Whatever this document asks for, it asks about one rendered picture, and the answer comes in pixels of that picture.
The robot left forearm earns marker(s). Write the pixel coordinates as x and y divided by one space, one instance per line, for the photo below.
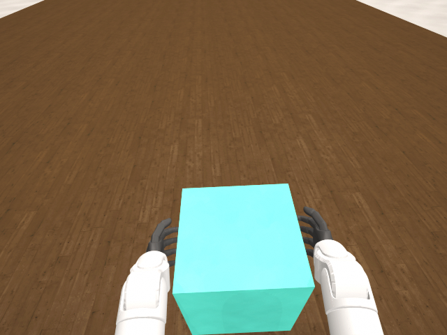
143 301

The right robot hand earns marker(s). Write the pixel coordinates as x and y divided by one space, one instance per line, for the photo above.
319 230

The left robot hand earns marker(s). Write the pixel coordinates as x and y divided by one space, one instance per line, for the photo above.
158 243

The carton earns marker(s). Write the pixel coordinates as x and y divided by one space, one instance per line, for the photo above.
241 264

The robot right forearm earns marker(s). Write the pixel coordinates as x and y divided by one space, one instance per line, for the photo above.
347 295

